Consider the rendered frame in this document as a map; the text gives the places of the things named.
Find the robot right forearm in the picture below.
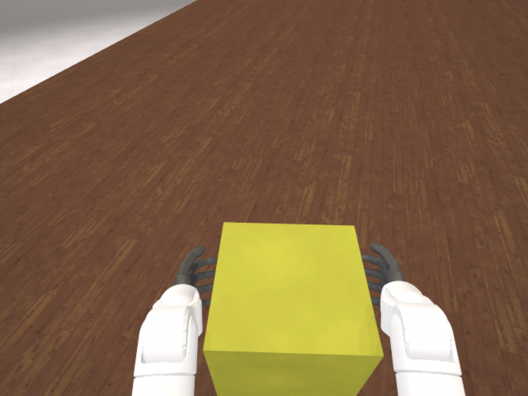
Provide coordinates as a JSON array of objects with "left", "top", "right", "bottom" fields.
[{"left": 380, "top": 281, "right": 465, "bottom": 396}]

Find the robot left forearm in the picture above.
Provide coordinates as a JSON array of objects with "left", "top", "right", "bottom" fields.
[{"left": 132, "top": 284, "right": 203, "bottom": 396}]

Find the right robot hand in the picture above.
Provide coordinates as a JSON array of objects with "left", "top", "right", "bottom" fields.
[{"left": 361, "top": 243, "right": 406, "bottom": 306}]

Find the left robot hand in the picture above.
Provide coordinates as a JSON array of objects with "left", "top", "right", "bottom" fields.
[{"left": 173, "top": 246, "right": 218, "bottom": 307}]

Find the carton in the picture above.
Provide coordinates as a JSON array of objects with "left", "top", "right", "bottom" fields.
[{"left": 203, "top": 222, "right": 384, "bottom": 396}]

